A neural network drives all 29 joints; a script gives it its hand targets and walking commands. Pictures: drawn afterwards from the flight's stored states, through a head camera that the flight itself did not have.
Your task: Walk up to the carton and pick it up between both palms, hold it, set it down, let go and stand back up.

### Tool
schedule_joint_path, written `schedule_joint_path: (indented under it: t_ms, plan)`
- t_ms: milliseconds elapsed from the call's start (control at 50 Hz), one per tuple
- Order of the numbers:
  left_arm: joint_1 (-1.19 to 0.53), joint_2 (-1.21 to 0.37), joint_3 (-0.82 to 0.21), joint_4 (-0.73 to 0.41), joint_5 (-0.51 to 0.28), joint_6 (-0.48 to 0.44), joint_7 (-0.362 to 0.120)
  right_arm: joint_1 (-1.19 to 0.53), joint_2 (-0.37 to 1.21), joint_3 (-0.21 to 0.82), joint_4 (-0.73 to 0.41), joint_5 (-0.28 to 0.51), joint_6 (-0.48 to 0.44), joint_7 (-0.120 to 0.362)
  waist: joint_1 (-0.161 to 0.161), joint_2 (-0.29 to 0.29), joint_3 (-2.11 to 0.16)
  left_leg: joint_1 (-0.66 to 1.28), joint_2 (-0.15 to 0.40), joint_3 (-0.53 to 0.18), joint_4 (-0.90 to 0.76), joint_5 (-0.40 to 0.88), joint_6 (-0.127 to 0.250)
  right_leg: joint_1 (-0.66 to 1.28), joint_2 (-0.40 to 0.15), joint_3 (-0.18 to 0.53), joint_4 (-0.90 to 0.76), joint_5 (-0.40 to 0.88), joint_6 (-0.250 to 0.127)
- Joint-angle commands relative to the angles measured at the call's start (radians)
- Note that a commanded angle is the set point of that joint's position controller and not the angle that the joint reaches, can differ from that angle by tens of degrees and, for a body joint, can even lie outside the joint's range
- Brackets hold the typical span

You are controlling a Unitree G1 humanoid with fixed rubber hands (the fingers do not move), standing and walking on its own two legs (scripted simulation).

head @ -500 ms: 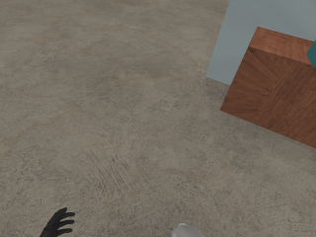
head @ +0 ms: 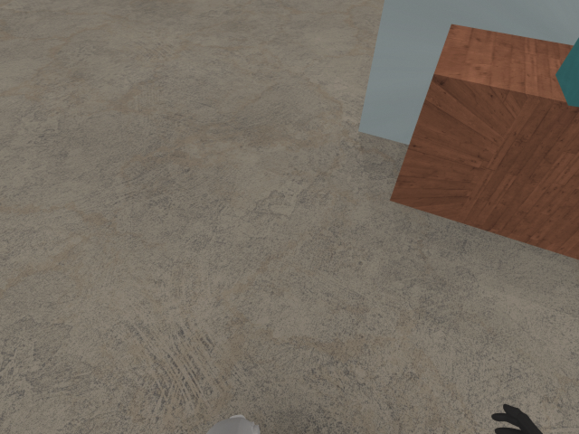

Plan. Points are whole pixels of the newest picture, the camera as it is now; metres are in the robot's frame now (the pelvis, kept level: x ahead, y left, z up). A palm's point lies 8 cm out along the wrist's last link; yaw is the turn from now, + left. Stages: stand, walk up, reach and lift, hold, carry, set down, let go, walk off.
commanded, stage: walk up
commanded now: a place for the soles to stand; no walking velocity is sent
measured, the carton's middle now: out of the picture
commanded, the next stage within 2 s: none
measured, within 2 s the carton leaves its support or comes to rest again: neither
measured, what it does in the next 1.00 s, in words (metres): walks ahead: left foot, then right foot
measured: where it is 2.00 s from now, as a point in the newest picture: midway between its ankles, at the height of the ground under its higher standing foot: (404, 347)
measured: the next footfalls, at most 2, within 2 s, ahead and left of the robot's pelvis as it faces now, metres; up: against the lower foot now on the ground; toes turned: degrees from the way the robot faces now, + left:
left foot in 0.08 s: +0.13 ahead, +0.09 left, +0.00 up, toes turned +10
right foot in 0.46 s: +0.29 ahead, -0.19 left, +0.00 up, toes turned -8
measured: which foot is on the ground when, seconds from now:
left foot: up 0.00-0.06, down 0.08-0.52, up 0.54-0.78, down 0.80-1.00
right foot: down 0.00-0.08, up 0.10-0.44, down 0.46-0.82, up 0.84-1.00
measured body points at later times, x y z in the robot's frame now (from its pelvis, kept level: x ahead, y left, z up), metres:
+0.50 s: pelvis +0.19 -0.06 -0.02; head +0.21 -0.04 +0.43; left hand +0.35 +0.21 -0.14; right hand +0.21 -0.40 -0.11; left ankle +0.10 +0.08 -0.72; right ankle +0.25 -0.19 -0.73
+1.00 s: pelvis +0.32 -0.13 -0.01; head +0.34 -0.09 +0.43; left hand +0.49 +0.13 -0.15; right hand +0.30 -0.47 -0.09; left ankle +0.37 -0.02 -0.73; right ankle +0.31 -0.25 -0.68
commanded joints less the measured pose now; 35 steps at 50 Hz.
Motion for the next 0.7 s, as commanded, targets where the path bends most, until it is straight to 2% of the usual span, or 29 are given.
schedule_joint_path:
  t_ms: [0, 20, 40, 60, 80, 100, 120, 140, 180, 220, 240, 260, 280, 320, 360, 380, 400, 420, 440, 460, 480, 500, 520, 540, 560, 600, 620, 640, 680]
  plan:
    - [-0.187, 0.251, 0.051, -0.176, 0.047, -0.037, 0.000, 0.232, -0.265, -0.090, 0.028, 0.000, -0.042, -0.024, -0.119, 0.017, -0.098, 0.542, -0.003, -0.175, -0.482, 0.301, 0.082, -0.329, -0.151, 0.319, -0.054, 0.075, 0.010]
    - [-0.204, 0.159, 0.034, -0.195, 0.039, -0.047, 0.000, 0.347, -0.337, -0.122, 0.048, -0.021, -0.047, -0.038, -0.180, 0.267, -0.235, 0.812, 0.198, -0.409, -0.596, 0.217, 0.111, -0.485, -0.001, 0.154, 0.217, 0.047, 0.090]
    - [-0.187, 0.162, 0.028, -0.172, 0.057, -0.046, 0.011, 0.300, -0.391, -0.137, 0.017, -0.019, -0.049, -0.054, -0.158, 0.231, -0.239, 0.812, 0.449, -0.581, -0.652, 0.077, 0.148, -0.589, -0.005, 0.102, 0.408, -0.112, 0.121]
    - [-0.169, 0.235, 0.037, -0.163, 0.067, -0.040, 0.014, 0.217, -0.395, -0.134, -0.001, -0.005, -0.049, -0.058, -0.123, 0.106, -0.216, 0.763, 0.498, -0.591, -0.640, 0.040, 0.201, -0.588, -0.069, 0.135, 0.467, -0.090, 0.130]
    - [-0.143, 0.254, 0.041, -0.150, 0.071, -0.035, 0.005, 0.164, -0.380, -0.124, -0.003, -0.001, -0.053, -0.057, -0.091, 0.073, -0.224, 0.727, 0.484, -0.534, -0.649, 0.003, 0.205, -0.555, -0.110, 0.139, 0.470, -0.067, 0.136]
    - [-0.138, 0.293, 0.058, -0.136, 0.073, -0.030, 0.006, 0.136, -0.380, -0.124, -0.012, -0.001, -0.051, -0.054, -0.093, 0.110, -0.233, 0.727, 0.523, -0.542, -0.651, 0.003, 0.244, -0.566, -0.150, 0.138, 0.550, -0.068, 0.145]
    - [-0.085, 0.303, 0.058, -0.124, 0.062, -0.028, 0.000, 0.159, -0.362, -0.126, -0.051, -0.004, -0.048, -0.053, -0.079, 0.064, -0.252, 0.678, 0.467, -0.439, -0.637, 0.078, 0.181, -0.448, -0.149, 0.090, 0.519, -0.106, 0.127]
    - [-0.077, 0.287, 0.062, -0.103, 0.059, -0.026, -0.008, 0.148, -0.329, -0.115, -0.043, -0.008, -0.052, -0.049, -0.067, 0.077, -0.212, 0.626, 0.427, -0.379, -0.638, 0.131, 0.145, -0.424, -0.160, 0.073, 0.509, -0.112, 0.127]
    - [-0.109, 0.274, 0.068, -0.106, 0.054, -0.024, -0.011, 0.159, -0.327, -0.118, -0.045, -0.012, -0.043, -0.048, -0.081, 0.098, -0.152, 0.567, 0.377, -0.240, -0.585, 0.352, 0.112, -0.375, -0.174, 0.050, 0.444, -0.078, 0.134]
    - [-0.136, 0.223, 0.051, -0.107, 0.047, -0.024, -0.014, 0.131, -0.310, -0.106, -0.048, -0.022, -0.044, -0.042, -0.062, 0.118, -0.031, 0.490, 0.340, -0.112, -0.540, 0.610, 0.122, -0.418, -0.180, 0.010, 0.386, 0.000, 0.133]
    - [-0.150, 0.207, 0.044, -0.110, 0.043, -0.021, -0.019, 0.098, -0.328, -0.109, -0.061, -0.028, -0.042, -0.037, -0.053, 0.187, 0.020, 0.443, 0.331, -0.077, -0.523, 0.664, 0.128, -0.400, -0.174, -0.021, 0.350, -0.001, 0.129]
    - [-0.175, 0.210, 0.042, -0.109, 0.040, -0.020, -0.025, 0.114, -0.326, -0.113, -0.073, -0.026, -0.042, -0.032, -0.062, 0.189, 0.032, 0.409, 0.322, -0.068, -0.526, 0.688, 0.138, -0.370, -0.185, -0.031, 0.320, -0.009, 0.127]
    - [-0.168, 0.204, 0.036, -0.105, 0.032, -0.021, -0.024, 0.103, -0.342, -0.117, -0.072, -0.027, -0.039, -0.028, -0.052, 0.210, 0.028, 0.398, 0.300, -0.043, -0.521, 0.704, 0.145, -0.331, -0.171, -0.047, 0.289, -0.003, 0.120]
    - [-0.214, 0.205, 0.030, -0.114, 0.032, -0.022, -0.028, 0.132, -0.331, -0.122, -0.072, -0.025, -0.035, -0.026, -0.076, 0.175, 0.011, 0.452, 0.303, -0.031, -0.495, 0.705, 0.141, -0.307, -0.178, -0.070, 0.183, 0.001, 0.100]
    - [-0.180, 0.195, 0.023, -0.106, 0.021, -0.031, -0.029, 0.115, -0.352, -0.125, -0.068, -0.025, -0.033, -0.020, -0.056, 0.208, -0.063, 0.507, 0.292, -0.013, -0.431, 0.745, 0.150, -0.239, -0.177, -0.086, 0.093, 0.043, 0.075]
    - [-0.116, 0.202, 0.032, -0.093, 0.021, -0.033, -0.027, 0.092, -0.362, -0.128, -0.079, -0.019, -0.032, -0.020, -0.015, 0.192, -0.114, 0.457, 0.286, 0.023, -0.353, 0.790, 0.140, -0.115, -0.155, -0.114, 0.036, 0.053, 0.054]
    - [0.007, 0.188, 0.043, -0.041, 0.019, -0.036, -0.015, 0.028, -0.348, -0.120, -0.082, -0.017, -0.021, -0.015, 0.070, 0.160, -0.177, 0.404, 0.253, 0.043, -0.176, 0.856, 0.139, 0.058, -0.116, -0.145, -0.059, 0.121, 0.023]
    - [0.153, 0.243, 0.061, 0.021, 0.030, -0.041, -0.002, -0.011, -0.300, -0.107, -0.092, -0.024, -0.013, -0.014, 0.158, 0.003, -0.232, 0.305, 0.192, 0.057, 0.070, 0.770, 0.111, 0.230, -0.062, -0.134, -0.094, 0.142, -0.005]
    - [0.188, 0.327, 0.080, 0.023, 0.033, -0.042, 0.016, 0.022, -0.227, -0.091, -0.121, -0.012, -0.008, -0.011, 0.178, -0.146, -0.198, 0.073, 0.091, 0.048, 0.284, 0.491, 0.047, 0.327, -0.129, 0.118, -0.152, 0.114, -0.051]
    - [0.138, 0.375, 0.086, -0.006, 0.025, -0.041, 0.030, 0.009, -0.179, -0.071, -0.147, -0.001, -0.005, -0.011, 0.145, -0.336, -0.119, -0.184, -0.088, 0.034, 0.382, -0.053, 0.004, 0.353, -0.283, 0.526, -0.294, 0.145, -0.137]
    - [0.072, 0.380, 0.090, -0.035, 0.016, -0.033, 0.031, 0.022, -0.238, -0.070, -0.151, 0.007, -0.009, -0.016, 0.097, -0.261, -0.101, -0.255, -0.084, -0.087, 0.395, -0.120, -0.005, 0.382, -0.372, 0.767, -0.350, 0.129, -0.238]
    - [0.035, 0.367, 0.095, -0.040, 0.007, -0.030, 0.033, 0.029, -0.263, -0.070, -0.131, 0.005, -0.018, -0.016, 0.084, -0.168, -0.069, -0.230, -0.038, -0.119, 0.369, -0.113, 0.004, 0.333, -0.400, 0.735, -0.353, 0.098, -0.260]
    - [-0.009, 0.346, 0.076, -0.048, 0.012, -0.027, 0.035, -0.005, -0.269, -0.072, -0.121, 0.009, -0.027, -0.010, 0.063, -0.114, -0.036, -0.194, -0.021, -0.152, 0.329, -0.093, 0.015, 0.247, -0.365, 0.647, -0.339, 0.156, -0.241]
    - [-0.019, 0.320, 0.067, -0.045, 0.022, -0.030, 0.034, -0.013, -0.246, -0.072, -0.116, 0.011, -0.031, -0.002, 0.054, -0.140, -0.005, -0.155, 0.005, -0.151, 0.274, -0.066, 0.023, 0.191, -0.316, 0.517, -0.303, 0.258, -0.196]
    - [-0.022, 0.295, 0.063, -0.062, 0.027, -0.038, 0.035, 0.002, -0.230, -0.066, -0.108, 0.012, -0.031, 0.001, 0.032, -0.133, -0.009, -0.117, -0.001, -0.147, 0.231, -0.060, 0.028, 0.143, -0.285, 0.466, -0.279, 0.371, -0.185]
    - [0.009, 0.277, 0.058, -0.064, 0.029, -0.045, 0.035, 0.062, -0.231, -0.069, -0.082, 0.008, -0.024, -0.008, 0.026, -0.192, -0.049, -0.052, 0.010, -0.139, 0.132, -0.115, 0.033, 0.124, -0.262, 0.384, -0.186, 0.561, -0.183]
    - [-0.022, 0.273, 0.055, -0.075, 0.035, -0.047, 0.038, 0.075, -0.227, -0.065, -0.064, 0.008, -0.023, -0.009, 0.010, -0.201, -0.031, -0.031, 0.014, -0.149, 0.055, -0.156, 0.032, 0.100, -0.261, 0.359, -0.169, 0.516, -0.188]
    - [-0.040, 0.273, 0.049, -0.099, 0.042, -0.042, 0.034, 0.063, -0.229, -0.065, -0.061, 0.012, -0.029, -0.013, 0.014, -0.183, -0.036, 0.003, 0.013, -0.153, -0.052, -0.170, 0.034, 0.072, -0.262, 0.356, -0.165, 0.472, -0.191]
    - [-0.100, 0.277, 0.044, -0.112, 0.052, -0.042, 0.031, 0.124, -0.238, -0.079, -0.024, 0.014, -0.035, -0.020, -0.030, -0.170, -0.045, 0.108, -0.002, -0.133, -0.196, -0.047, 0.049, -0.011, -0.257, 0.329, -0.115, 0.430, -0.182]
